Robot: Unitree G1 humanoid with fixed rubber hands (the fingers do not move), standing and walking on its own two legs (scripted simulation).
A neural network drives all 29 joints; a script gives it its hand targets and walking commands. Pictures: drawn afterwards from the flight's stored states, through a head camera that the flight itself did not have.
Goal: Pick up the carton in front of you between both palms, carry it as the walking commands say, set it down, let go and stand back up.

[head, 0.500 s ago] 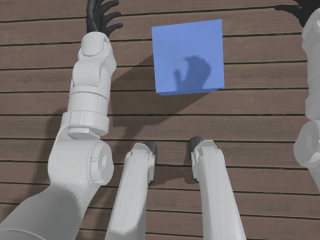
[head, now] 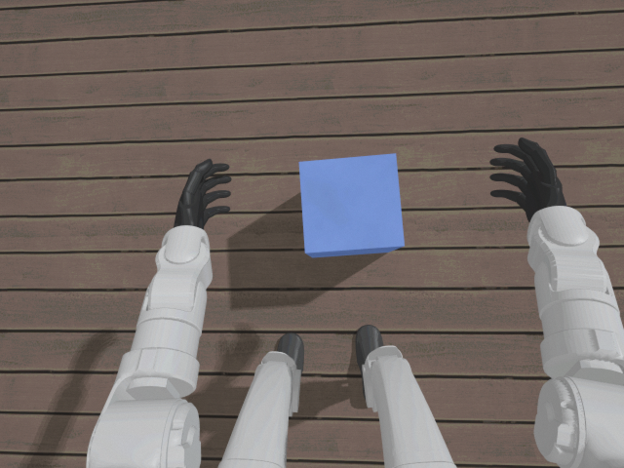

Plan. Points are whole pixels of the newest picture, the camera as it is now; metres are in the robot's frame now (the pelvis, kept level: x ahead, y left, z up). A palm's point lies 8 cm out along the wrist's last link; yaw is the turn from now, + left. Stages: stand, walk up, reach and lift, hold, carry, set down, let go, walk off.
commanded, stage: let go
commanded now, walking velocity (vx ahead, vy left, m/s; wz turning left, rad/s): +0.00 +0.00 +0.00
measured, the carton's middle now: (348, 212) +0.48 -0.04 -0.58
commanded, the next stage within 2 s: stand in 1.00 s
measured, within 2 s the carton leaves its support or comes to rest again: neither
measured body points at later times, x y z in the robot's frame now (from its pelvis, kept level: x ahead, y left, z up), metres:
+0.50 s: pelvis +0.05 +0.03 +0.07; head +0.13 +0.02 +0.51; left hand +0.25 +0.25 -0.01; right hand +0.25 -0.21 -0.02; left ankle +0.03 +0.13 -0.67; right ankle +0.04 -0.09 -0.67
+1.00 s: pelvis +0.05 +0.03 +0.07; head +0.06 +0.02 +0.52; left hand +0.23 +0.26 +0.00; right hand +0.22 -0.21 +0.00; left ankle +0.03 +0.13 -0.67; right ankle +0.04 -0.09 -0.67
